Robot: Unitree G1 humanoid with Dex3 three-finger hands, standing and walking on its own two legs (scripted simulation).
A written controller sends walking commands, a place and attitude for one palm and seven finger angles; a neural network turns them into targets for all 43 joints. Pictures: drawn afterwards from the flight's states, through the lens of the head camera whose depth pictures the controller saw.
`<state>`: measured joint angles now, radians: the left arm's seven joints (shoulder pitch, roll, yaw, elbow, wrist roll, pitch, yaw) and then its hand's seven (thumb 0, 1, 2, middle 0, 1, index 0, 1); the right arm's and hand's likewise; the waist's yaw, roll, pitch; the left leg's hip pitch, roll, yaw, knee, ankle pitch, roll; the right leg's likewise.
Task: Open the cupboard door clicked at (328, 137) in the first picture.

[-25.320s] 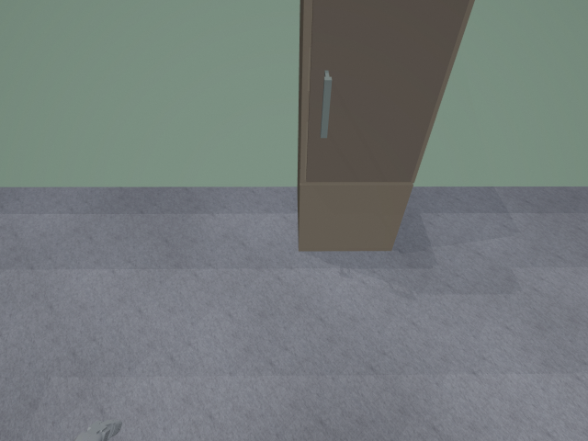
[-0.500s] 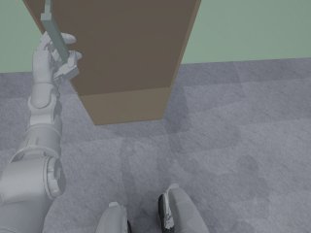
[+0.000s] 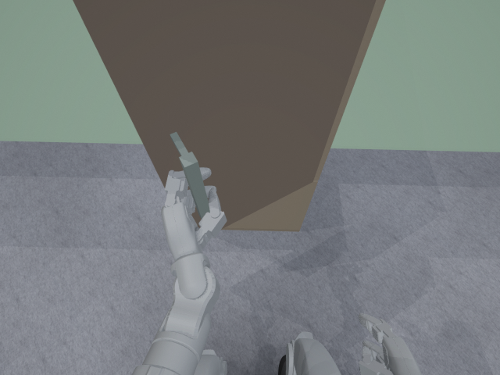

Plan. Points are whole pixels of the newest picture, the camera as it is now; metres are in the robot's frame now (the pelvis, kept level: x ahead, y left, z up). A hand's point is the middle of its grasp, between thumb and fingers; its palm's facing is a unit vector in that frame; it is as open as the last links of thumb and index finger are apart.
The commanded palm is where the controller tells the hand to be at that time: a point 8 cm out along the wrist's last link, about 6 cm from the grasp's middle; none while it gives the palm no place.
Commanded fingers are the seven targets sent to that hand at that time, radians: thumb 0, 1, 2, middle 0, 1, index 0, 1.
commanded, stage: pull the door open along its arc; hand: left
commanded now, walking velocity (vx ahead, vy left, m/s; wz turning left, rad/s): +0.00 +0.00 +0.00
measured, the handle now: (192, 182) +0.40 +0.11 +0.04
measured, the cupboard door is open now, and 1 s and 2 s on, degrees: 31 45 49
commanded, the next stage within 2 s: open thumb and fingers to let go in 0.28 s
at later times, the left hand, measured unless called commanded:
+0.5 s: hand (255, 246) +0.31 +0.01 +0.02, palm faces +0.34 -0.94 -0.07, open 6.0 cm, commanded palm +0.25 +0.05 +0.02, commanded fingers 0.00 0.41 0.69 -0.37 -1.30 -0.37 -1.30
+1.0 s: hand (250, 251) +0.30 +0.01 +0.03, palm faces +0.36 -0.93 -0.05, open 13.8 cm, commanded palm +0.25 +0.05 +0.02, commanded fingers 0.00 -0.50 0.30 -0.22 -0.70 -0.22 -0.70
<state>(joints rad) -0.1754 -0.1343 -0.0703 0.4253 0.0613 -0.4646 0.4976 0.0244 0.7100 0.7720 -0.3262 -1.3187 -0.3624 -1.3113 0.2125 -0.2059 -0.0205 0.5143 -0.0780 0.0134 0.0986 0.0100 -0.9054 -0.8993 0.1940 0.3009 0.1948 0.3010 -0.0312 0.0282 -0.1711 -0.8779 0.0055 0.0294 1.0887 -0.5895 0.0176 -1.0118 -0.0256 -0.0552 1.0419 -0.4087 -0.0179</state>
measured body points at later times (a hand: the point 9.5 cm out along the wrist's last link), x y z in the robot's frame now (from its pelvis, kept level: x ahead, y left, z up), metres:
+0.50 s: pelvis -0.01 -0.06 +0.00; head +0.07 -0.08 +0.44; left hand +0.28 +0.05 +0.03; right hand +0.20 -0.25 -0.12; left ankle -0.04 +0.10 -0.66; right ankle +0.04 -0.11 -0.66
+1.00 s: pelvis -0.04 -0.05 -0.01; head +0.04 -0.08 +0.43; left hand +0.27 +0.06 +0.03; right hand +0.14 -0.27 -0.13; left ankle -0.04 +0.10 -0.66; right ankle +0.04 -0.11 -0.66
